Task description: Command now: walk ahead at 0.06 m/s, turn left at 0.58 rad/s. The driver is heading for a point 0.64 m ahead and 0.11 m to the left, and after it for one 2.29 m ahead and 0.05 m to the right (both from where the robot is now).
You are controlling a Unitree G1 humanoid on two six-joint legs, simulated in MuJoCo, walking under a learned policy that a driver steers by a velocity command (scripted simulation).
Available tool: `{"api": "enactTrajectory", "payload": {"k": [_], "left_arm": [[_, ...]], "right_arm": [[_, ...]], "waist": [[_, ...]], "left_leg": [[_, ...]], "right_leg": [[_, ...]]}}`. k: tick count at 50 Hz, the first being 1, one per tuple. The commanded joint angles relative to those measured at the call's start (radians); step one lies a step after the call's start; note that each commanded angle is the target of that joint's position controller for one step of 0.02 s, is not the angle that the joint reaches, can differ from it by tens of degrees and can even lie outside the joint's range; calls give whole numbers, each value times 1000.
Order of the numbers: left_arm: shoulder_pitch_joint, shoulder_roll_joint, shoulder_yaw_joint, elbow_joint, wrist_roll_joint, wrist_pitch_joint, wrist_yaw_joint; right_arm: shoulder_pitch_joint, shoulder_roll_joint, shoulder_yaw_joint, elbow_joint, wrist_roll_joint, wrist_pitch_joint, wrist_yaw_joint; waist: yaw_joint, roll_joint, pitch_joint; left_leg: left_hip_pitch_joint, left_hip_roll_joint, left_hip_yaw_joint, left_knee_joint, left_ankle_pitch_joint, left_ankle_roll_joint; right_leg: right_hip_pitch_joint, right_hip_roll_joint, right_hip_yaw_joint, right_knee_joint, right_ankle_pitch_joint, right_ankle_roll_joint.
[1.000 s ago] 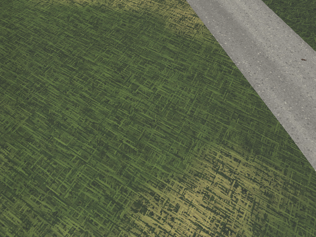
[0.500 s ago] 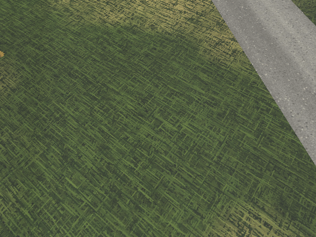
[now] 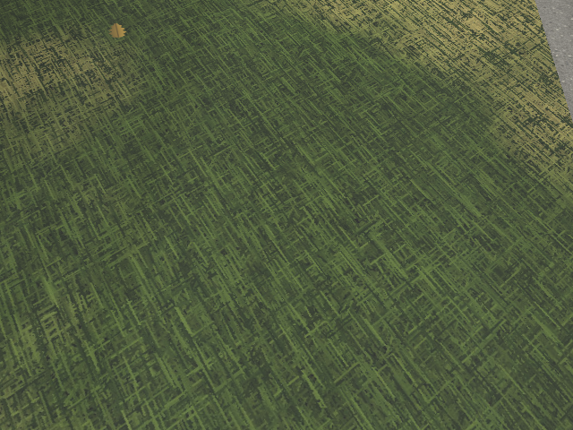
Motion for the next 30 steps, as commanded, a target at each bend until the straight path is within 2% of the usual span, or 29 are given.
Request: {"api": "enactTrajectory", "payload": {"k": [1, 5, 7, 10, 12, 13, 14, 15, 16, 17, 18, 19, 20, 22, 24, 28, 30], "left_arm": [[86, 86, 23, -31, 3, 4, 12], [47, 75, 16, -46, 2, 7, 15], [32, 80, 17, -54, -2, 4, 11], [32, 89, 19, -61, -7, -10, 1], [61, 95, 23, -59, -10, -21, -9], [98, 96, 26, -49, -10, -26, -15], [137, 119, 36, -38, -4, -27, -17], [160, 190, 52, -41, 14, -22, -13], [130, 251, 63, -40, 42, -11, -10], [75, 189, 49, -80, 46, -14, -5], [27, 137, 36, -99, 34, -13, 3], [-2, 116, 31, -108, 19, -10, 7], [1, 105, 26, -109, 4, -9, 11], [32, 107, 23, -106, 5, 2, 18], [83, 125, 30, -101, 10, 13, 23], [93, 182, 51, -110, 3, 23, 13], [89, 197, 58, -113, -5, 22, 2]], "right_arm": [[-17, -162, -45, -86, -6, -11, -23], [-14, -173, -51, -94, 4, 1, -40], [-19, -170, -50, -98, 1, 9, -41], [-17, -166, -49, -102, 2, 18, -38], [-23, -163, -47, -107, 9, 25, -38], [-37, -160, -45, -110, 15, 30, -40], [-27, -147, -41, -110, 22, 35, -42], [13, -94, -27, -112, 18, 37, -42], [9, -108, -34, -150, 28, 28, -39], [23, -194, -57, -129, 6, 18, -34], [41, -215, -70, -103, 13, 21, -30], [65, -188, -68, -77, 14, 33, -33], [70, -164, -61, -72, 11, 42, -33], [38, -120, -45, -88, 23, 49, -26], [-30, -102, -33, -122, 29, 46, -22], [-63, -82, -16, -156, 21, 45, -6], [-50, -98, -21, -157, 23, 49, 1]], "waist": [[41, 111, -216], [19, 132, -221], [10, 152, -204], [1, 178, -194], [13, 187, -196], [37, 183, -195], [51, 158, -195], [26, -16, -210], [-9, -303, -144], [1, -219, -135], [-17, -145, -133], [-27, -113, -120], [-15, -115, -108], [7, -123, -89], [51, -148, -95], [74, -173, -134], [70, -181, -138]], "left_leg": [[169, 228, -295, -166, 188, 174], [158, 209, -336, -167, 1, 157], [139, 198, -368, -172, -92, 146], [160, 195, -426, -153, -97, 135], [179, 187, -459, -120, -45, 120], [164, 168, -456, -92, -29, 99], [117, 130, -430, -49, -68, 61], [-4, 38, -314, 140, -295, 3], [-198, -110, -104, 343, -509, -52], [-208, -31, -135, 550, -492, -88], [-193, -19, -129, 629, -426, -100], [-196, -11, -110, 677, -375, -119], [-226, -3, -102, 726, -331, -137], [-231, 16, -48, 703, -288, -158], [-254, 46, -18, 595, -269, -174], [-111, 91, 38, 383, -292, -167], [-35, 85, 74, 298, -286, -151]], "right_leg": [[0, 1, 34, -103, 68, 16], [26, 17, 58, -254, 127, 37], [52, 27, 63, -315, 139, 37], [92, 41, 67, -414, 121, 24], [146, 49, 59, -527, 137, 4], [212, 48, 45, -637, 201, -12], [305, 3, 59, -744, 284, -37], [418, -203, 231, -809, 310, -110], [385, -367, 468, -862, 465, -272], [348, -399, 466, -852, 505, -320], [338, -339, 351, -825, 518, -278], [347, -274, 258, -807, 505, -233], [368, -256, 214, -802, 512, -224], [379, -220, 124, -813, 537, -231], [461, -232, 97, -813, 562, -247], [469, -272, 39, -800, 623, -257], [447, -284, 16, -789, 638, -252]]}}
